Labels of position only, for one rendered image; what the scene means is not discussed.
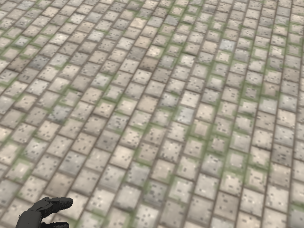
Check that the robot left hand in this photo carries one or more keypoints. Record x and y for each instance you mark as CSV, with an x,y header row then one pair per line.
x,y
32,218

